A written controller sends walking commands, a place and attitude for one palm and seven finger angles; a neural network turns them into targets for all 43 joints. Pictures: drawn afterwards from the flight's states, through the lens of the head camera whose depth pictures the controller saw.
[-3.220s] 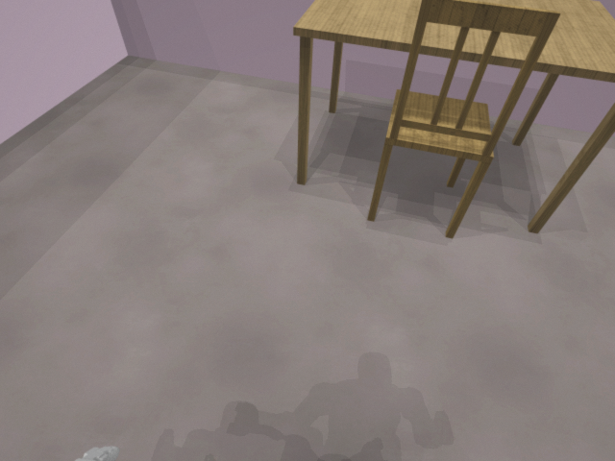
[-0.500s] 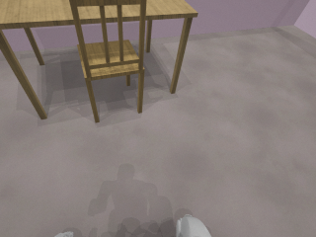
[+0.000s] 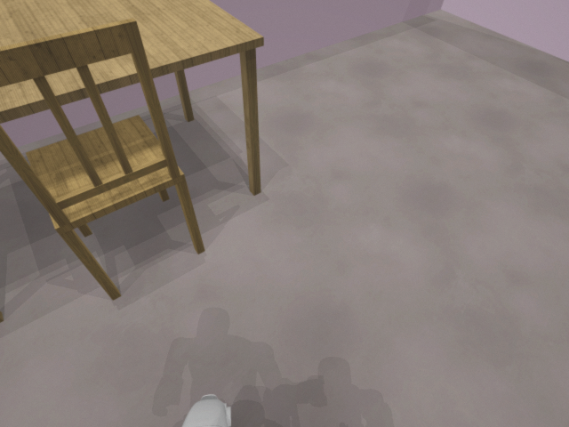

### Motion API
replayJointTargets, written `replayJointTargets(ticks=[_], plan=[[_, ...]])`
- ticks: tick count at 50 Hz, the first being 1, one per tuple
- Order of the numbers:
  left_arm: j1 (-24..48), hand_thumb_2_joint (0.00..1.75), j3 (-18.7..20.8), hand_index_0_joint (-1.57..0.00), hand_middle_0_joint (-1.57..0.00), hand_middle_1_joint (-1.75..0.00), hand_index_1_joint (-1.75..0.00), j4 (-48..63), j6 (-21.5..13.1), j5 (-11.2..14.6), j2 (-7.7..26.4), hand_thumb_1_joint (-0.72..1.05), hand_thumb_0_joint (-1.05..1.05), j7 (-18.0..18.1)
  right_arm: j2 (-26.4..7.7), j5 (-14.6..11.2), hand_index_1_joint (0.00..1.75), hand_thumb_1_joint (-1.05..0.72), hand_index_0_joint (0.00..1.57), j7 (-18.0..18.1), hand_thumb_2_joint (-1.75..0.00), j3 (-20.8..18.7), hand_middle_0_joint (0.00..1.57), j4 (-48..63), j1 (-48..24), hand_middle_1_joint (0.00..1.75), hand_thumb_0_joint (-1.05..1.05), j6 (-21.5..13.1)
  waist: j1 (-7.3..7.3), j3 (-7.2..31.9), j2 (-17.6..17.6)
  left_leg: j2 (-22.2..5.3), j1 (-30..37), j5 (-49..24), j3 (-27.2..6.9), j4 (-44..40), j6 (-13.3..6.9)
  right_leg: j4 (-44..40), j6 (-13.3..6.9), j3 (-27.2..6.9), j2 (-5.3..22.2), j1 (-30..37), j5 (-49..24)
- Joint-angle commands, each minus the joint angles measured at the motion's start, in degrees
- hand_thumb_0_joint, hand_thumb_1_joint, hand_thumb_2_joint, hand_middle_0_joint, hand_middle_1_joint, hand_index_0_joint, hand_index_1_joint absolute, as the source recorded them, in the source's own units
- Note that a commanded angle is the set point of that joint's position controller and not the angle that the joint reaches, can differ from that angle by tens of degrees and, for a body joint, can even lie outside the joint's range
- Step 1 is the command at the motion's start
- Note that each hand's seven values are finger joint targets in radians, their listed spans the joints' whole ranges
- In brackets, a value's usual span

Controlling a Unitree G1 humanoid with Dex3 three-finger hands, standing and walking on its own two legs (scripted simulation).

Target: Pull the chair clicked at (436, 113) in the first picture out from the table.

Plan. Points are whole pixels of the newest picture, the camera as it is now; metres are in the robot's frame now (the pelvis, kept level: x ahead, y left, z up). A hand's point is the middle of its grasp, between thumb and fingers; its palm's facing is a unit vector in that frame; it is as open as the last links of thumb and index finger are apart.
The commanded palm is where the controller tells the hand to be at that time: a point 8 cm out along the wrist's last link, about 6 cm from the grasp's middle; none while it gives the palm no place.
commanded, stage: walk to a spot facing it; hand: left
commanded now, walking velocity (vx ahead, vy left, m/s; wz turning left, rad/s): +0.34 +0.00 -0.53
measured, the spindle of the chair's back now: (72, 137) +0.73 +0.55 -0.07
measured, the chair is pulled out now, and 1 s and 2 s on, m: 0.00 0.00 0.00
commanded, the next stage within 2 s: turn to face it in 0.48 s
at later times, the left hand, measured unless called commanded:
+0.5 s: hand (200, 315) +0.34 +0.18 -0.17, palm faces -0.31 -0.93 -0.18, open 7.4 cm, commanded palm none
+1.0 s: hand (227, 281) +0.42 +0.13 -0.18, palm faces -0.23 -0.97 -0.12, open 7.4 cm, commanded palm none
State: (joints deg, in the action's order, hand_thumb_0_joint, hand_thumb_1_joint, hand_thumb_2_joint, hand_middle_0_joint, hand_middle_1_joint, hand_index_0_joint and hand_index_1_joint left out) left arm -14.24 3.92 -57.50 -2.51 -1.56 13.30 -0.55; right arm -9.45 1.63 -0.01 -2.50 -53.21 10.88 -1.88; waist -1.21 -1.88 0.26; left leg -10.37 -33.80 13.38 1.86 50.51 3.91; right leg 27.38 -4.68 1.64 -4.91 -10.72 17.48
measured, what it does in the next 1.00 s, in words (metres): walks ahead: left foot, then right foot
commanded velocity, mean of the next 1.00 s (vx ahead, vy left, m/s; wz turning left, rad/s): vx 0.06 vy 0.00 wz -0.06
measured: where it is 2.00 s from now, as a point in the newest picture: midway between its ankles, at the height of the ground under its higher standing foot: outside the picture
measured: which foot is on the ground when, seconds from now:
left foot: up 0.00-0.10, down 0.12-0.56, up 0.58-0.88, down 0.90-1.00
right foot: down 0.00-0.12, up 0.14-0.54, down 0.56-0.92, up 0.94-1.00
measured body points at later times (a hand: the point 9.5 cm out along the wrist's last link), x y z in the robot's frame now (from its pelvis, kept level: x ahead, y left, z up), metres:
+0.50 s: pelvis +0.19 +0.02 +0.00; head +0.23 +0.01 +0.44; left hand +0.35 +0.22 -0.15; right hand +0.11 -0.23 -0.15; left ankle +0.15 +0.16 -0.73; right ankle +0.25 -0.12 -0.71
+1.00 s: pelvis +0.27 +0.00 -0.01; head +0.29 +0.03 +0.44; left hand +0.43 +0.19 -0.17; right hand +0.23 -0.22 -0.15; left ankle +0.32 +0.08 -0.73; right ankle +0.23 -0.11 -0.70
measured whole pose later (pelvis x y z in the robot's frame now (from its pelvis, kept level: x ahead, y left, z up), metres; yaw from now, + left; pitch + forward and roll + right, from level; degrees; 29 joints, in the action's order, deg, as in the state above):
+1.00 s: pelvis +0.27 +0.00 -0.01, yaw -14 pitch +0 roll -2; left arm -8.5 2.8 -54.4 2.5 -1.0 9.2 0.9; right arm -7.5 1.8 0.3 -1.3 -56.9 17.4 1.7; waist -2.7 -0.9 -1.6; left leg -2.6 -19.8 18.1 5.4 37.7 -3.1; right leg 50.4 1.7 7.6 2.6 -22.0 26.4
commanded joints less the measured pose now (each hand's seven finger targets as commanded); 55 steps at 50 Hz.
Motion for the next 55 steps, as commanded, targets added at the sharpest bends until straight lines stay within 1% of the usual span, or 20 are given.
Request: replayJointTargets(ticks=[1,4,5,6,7,10,15,22,24,26,27,28,30,32,35,44,46,47,51,55], plan=[[-2.8,0.90,1.9,-0.20,-0.20,-0.30,-0.30,4.1,-1.1,0.3,8.3,0.90,0.00,0.2,-4.6,-0.3,0.30,-0.90,0.20,-0.8,-0.90,-0.9,0.20,4.5,-1.6,0.30,0.00,-1.6,2.48,-0.4,-8.1,4.6,7.9,0.0,3.5,-9.5,-0.8,-8.4,-5.9,-14.1,14.8,-2.9,-16.4],[-2.6,0.90,2.2,-0.20,-0.20,-0.30,-0.30,4.5,-0.5,0.6,8.4,0.90,0.00,0.3,-7.5,-0.3,0.30,-0.90,0.20,0.0,-0.90,-1.6,0.20,3.9,1.5,0.30,0.00,-2.2,-0.16,1.4,-4.9,6.5,21.7,-1.4,4.5,-21.1,-1.4,0.2,-3.6,-14.3,13.0,-4.8,-19.8],[-2.0,0.90,2.1,-0.20,-0.20,-0.30,-0.30,5.3,-0.5,1.0,6.6,0.90,0.00,0.1,-11.3,0.2,0.30,-0.90,0.20,0.8,-0.90,-2.5,0.20,1.9,9.2,0.30,0.00,-2.6,-3.78,5.5,1.0,1.7,36.0,-0.5,-1.0,-25.4,-3.2,12.0,-1.1,-11.3,9.2,-12.1,-18.7],[-3.8,0.90,1.6,-0.20,-0.20,-0.30,-0.30,6.3,-0.5,1.6,2.9,0.90,0.00,-0.5,-18.5,1.2,0.30,-0.90,0.20,1.0,-0.90,-4.1,0.20,0.4,16.6,0.30,0.00,-2.7,-5.83,12.0,17.0,-16.6,47.7,-0.9,-21.2,-29.7,-9.6,31.6,2.6,-1.8,1.7,-24.1,6.6],[-3.2,0.90,1.7,-0.20,-0.20,-0.30,-0.30,6.9,-0.8,0.9,4.5,0.90,0.00,-0.6,-17.7,0.6,0.30,-0.90,0.20,0.8,-0.90,-3.2,0.20,0.6,17.0,0.30,0.00,-2.0,-5.69,11.5,15.5,-22.0,43.2,7.3,-27.0,-35.0,-13.1,43.0,2.9,-3.2,3.2,-26.9,16.6],[1.3,0.90,2.0,-0.20,-0.20,-0.30,-0.30,6.9,0.3,0.1,3.5,0.90,0.00,-1.7,-10.3,0.1,0.30,-0.90,0.20,1.0,-0.90,-1.5,0.20,2.2,7.3,0.30,0.00,-2.5,-1.67,-1.4,5.9,-16.5,28.0,7.8,-14.2,-38.5,-10.2,48.7,4.0,-3.4,10.1,-30.3,4.7],[-2.3,0.90,1.6,-0.20,-0.20,-0.30,-0.30,6.3,3.4,0.1,0.0,0.90,0.00,-1.9,-8.3,-0.4,0.30,-0.90,0.20,1.5,-0.90,-1.0,0.20,1.1,5.5,0.30,0.00,-2.7,2.04,-1.0,8.8,-10.9,24.5,-20.4,7.2,-35.0,-8.5,40.7,6.6,0.4,11.5,-25.4,-2.0],[5.5,0.90,1.3,-0.20,-0.20,-0.30,-0.30,9.1,3.4,0.0,-0.9,0.90,0.00,-2.1,-11.1,0.0,0.30,-0.90,0.20,1.1,-0.90,-3.1,0.20,0.3,6.9,0.30,0.00,-0.9,-0.56,-0.9,11.2,-10.6,28.1,-27.4,15.4,-27.7,-8.2,16.8,6.3,6.7,8.6,-18.1,-4.3],[3.9,0.90,1.4,-0.20,-0.20,-0.30,-0.30,9.0,2.9,0.0,0.7,0.90,0.00,-1.8,-12.4,-0.2,0.30,-0.90,0.20,0.9,-0.90,-3.7,0.20,0.5,6.4,0.30,0.00,-0.3,0.62,1.4,10.9,-10.9,29.1,-31.8,15.9,-21.1,-7.1,12.4,5.1,8.2,6.5,-12.4,-4.5],[-6.2,0.90,2.6,-0.20,-0.20,-0.30,-0.30,6.5,1.6,-0.2,5.5,0.90,0.00,-1.3,-12.7,-0.6,0.30,-0.90,0.20,0.5,-0.90,-3.6,0.20,1.8,5.6,0.30,0.00,0.1,6.81,7.3,3.7,-8.9,21.7,-30.0,17.2,-1.6,-3.3,3.6,3.0,6.8,6.2,6.3,-13.4],[-10.5,0.90,4.1,-0.20,-0.20,-0.30,-0.30,5.6,0.6,-0.3,13.3,0.90,0.00,-0.5,-8.4,-1.2,0.30,-0.90,0.20,0.0,-0.90,-2.5,0.20,3.5,7.8,0.30,0.00,0.3,7.75,13.9,-13.9,-0.5,3.9,9.7,16.3,16.1,0.3,1.7,-3.5,-16.4,22.5,21.8,-34.1],[-13.3,0.90,4.5,-0.20,-0.20,-0.30,-0.30,4.7,1.1,1.5,16.9,0.90,0.00,0.2,-7.6,-1.4,0.30,-0.90,0.20,0.9,-0.90,-1.9,0.20,5.5,5.0,0.30,0.00,0.7,8.64,17.3,-14.8,3.6,-2.1,26.2,7.2,27.7,1.0,-0.8,-9.1,-26.4,31.1,22.0,-55.0],[-5.6,0.90,3.7,-0.20,-0.20,-0.30,-0.30,6.7,2.0,1.0,13.0,0.90,0.00,1.6,-7.6,-1.1,0.30,-0.90,0.20,1.7,-0.90,-1.4,0.20,4.9,3.4,0.30,0.00,1.1,6.01,14.3,-12.5,1.7,-3.0,20.1,-0.7,29.7,0.4,-3.3,-9.7,-23.1,28.4,14.8,-40.4],[2.7,0.90,1.4,-0.20,-0.20,-0.30,-0.30,8.1,1.9,0.7,7.5,0.90,0.00,2.3,-7.0,-0.4,0.30,-0.90,0.20,1.6,-0.90,-0.8,0.20,1.3,5.4,0.30,0.00,2.4,1.39,9.3,-4.1,0.9,3.4,12.8,-0.7,24.2,0.1,-5.0,-6.3,-11.9,23.3,1.6,-34.4],[7.7,0.90,0.0,-0.20,-0.20,-0.30,-0.30,7.5,1.5,0.1,5.3,0.90,0.00,2.5,-4.4,-0.4,0.30,-0.90,0.20,1.2,-0.90,0.2,0.20,-2.6,13.3,0.30,0.00,3.6,-2.51,7.8,-5.9,2.6,11.8,9.4,0.6,13.3,-0.7,-7.5,-4.3,-3.0,20.2,-7.2,-25.7],[4.8,0.90,0.4,-0.20,-0.20,-0.30,-0.30,5.3,3.3,0.9,4.8,0.90,0.00,2.6,-4.7,-0.6,0.30,-0.90,0.20,0.0,-0.90,-0.2,0.20,-2.3,9.7,0.30,0.00,3.2,0.06,-0.4,-1.8,3.5,20.3,-0.8,2.7,-19.1,-2.4,-1.4,1.2,3.3,20.6,-9.7,-4.0],[3.7,0.90,0.4,-0.20,-0.20,-0.30,-0.30,7.8,4.0,1.3,0.6,0.90,0.00,2.2,-11.5,0.4,0.30,-0.90,0.20,0.1,-0.90,-1.7,0.20,-0.3,10.6,0.30,0.00,2.9,-0.21,-3.4,17.5,-11.2,15.1,-7.1,-20.7,-34.2,-11.0,14.7,7.4,8.2,9.7,-15.6,10.6],[6.8,0.90,0.4,-0.20,-0.20,-0.30,-0.30,8.8,4.1,0.8,1.2,0.90,0.00,2.3,-11.9,0.7,0.30,-0.90,0.20,0.7,-0.90,-2.1,0.20,-0.5,10.9,0.30,0.00,2.5,-1.95,-2.2,18.8,-12.3,15.4,-6.5,-27.1,-38.5,-14.7,27.4,7.3,4.5,8.1,-17.8,15.9],[5.7,0.90,1.4,-0.20,-0.20,-0.30,-0.30,7.4,3.3,0.5,1.4,0.90,0.00,1.6,-9.8,-0.1,0.30,-0.90,0.20,1.5,-0.90,-2.1,0.20,0.6,7.0,0.30,0.00,1.4,0.39,4.6,6.3,-6.0,25.3,-19.1,-15.2,-32.6,-13.0,37.7,8.2,-1.3,9.8,-22.6,6.3],[6.3,0.90,1.5,-0.20,-0.20,-0.30,-0.30,7.1,3.7,0.9,1.2,0.90,0.00,1.7,-10.4,-0.3,0.30,-0.90,0.20,1.5,-0.90,-2.7,0.20,0.6,8.7,0.30,0.00,1.5,-1.01,6.3,6.1,-4.4,29.0,-25.5,-14.3,-31.1,-13.5,33.0,9.6,-1.1,9.3,-21.1,6.6]])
